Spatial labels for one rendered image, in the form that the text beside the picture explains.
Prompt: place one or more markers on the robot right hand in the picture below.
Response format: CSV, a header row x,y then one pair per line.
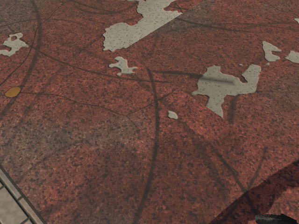
x,y
274,219

